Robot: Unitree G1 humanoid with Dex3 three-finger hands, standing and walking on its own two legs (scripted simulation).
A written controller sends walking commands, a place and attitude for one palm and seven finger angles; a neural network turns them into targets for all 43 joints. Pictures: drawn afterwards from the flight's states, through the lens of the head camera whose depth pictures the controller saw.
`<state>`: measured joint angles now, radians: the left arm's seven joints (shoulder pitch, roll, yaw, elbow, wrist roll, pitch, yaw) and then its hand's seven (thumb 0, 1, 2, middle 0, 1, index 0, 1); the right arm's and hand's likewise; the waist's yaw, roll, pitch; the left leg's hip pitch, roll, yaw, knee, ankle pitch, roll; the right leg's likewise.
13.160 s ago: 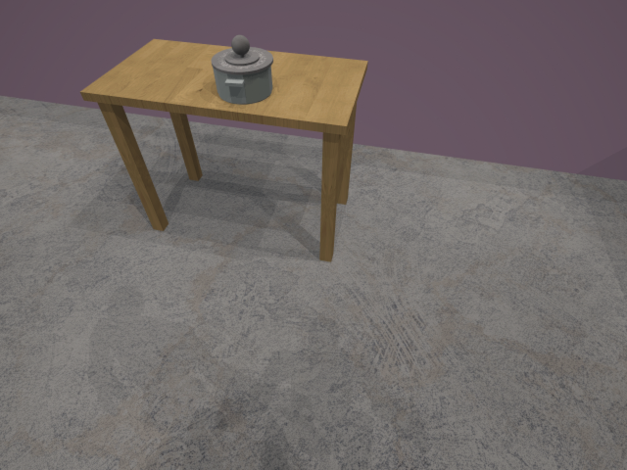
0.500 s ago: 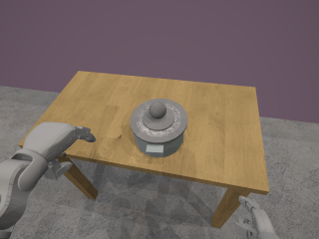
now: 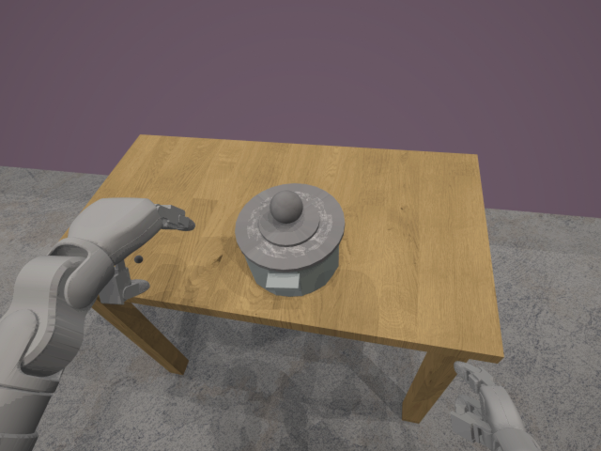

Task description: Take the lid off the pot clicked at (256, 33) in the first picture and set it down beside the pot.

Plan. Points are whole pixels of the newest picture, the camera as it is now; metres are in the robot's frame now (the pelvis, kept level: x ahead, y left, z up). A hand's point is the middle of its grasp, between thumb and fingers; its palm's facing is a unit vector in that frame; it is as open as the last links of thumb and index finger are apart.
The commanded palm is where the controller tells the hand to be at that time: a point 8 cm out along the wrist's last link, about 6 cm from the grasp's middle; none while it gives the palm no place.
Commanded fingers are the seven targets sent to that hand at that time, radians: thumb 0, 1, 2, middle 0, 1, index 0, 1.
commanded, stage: move the open hand above the knob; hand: left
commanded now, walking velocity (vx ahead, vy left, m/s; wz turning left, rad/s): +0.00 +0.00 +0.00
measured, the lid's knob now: (286, 206) +0.47 +0.08 +0.03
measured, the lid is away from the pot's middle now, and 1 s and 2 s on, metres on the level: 0.00 0.00 0.00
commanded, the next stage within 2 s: none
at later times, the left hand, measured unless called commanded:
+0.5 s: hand (183, 236) +0.34 +0.19 +0.12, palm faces -0.25 -0.04 -0.97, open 10.6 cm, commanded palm +0.34 +0.18 +0.18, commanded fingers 0.00 -0.30 1.32 -0.78 -0.08 -0.78 -0.08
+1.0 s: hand (233, 201) +0.40 +0.13 +0.12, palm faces -0.25 -0.04 -0.97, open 10.6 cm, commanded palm +0.39 +0.14 +0.18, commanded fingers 0.00 -0.30 1.32 -0.78 -0.08 -0.78 -0.08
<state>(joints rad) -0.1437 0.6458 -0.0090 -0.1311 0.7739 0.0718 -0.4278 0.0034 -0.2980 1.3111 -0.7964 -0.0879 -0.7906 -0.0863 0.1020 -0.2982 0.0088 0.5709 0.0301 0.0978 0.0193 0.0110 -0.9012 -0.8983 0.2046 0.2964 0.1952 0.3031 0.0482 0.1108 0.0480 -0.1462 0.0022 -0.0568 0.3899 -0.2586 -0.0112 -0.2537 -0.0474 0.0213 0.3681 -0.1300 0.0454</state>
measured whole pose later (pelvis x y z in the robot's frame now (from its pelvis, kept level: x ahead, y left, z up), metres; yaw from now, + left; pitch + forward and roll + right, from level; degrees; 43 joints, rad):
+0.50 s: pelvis +0.00 +0.00 +0.00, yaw -1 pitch +1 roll +0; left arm -0.34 0.57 -0.16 -0.02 0.81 0.15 -0.41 0.00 -0.30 1.31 -0.80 -0.09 -0.79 -0.09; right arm 0.10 -0.28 0.02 0.57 0.05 0.12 0.04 0.01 -0.90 -0.90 0.20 0.30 0.19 0.30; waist 0.04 0.10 0.04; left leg -0.15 0.00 -0.04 0.40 -0.26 -0.01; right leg -0.28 -0.05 0.04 0.40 -0.14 0.05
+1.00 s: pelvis +0.01 +0.00 +0.00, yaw -1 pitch +2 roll +1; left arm -0.58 0.46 -0.28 0.20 0.85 0.23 -0.38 0.00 -0.30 1.31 -0.80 -0.09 -0.79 -0.09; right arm 0.12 -0.28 0.03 0.59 0.06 0.12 0.04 0.01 -0.90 -0.90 0.20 0.30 0.19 0.30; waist 0.00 0.10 0.02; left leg -0.16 0.00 -0.03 0.40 -0.28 -0.01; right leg -0.30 -0.05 0.05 0.43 -0.17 0.04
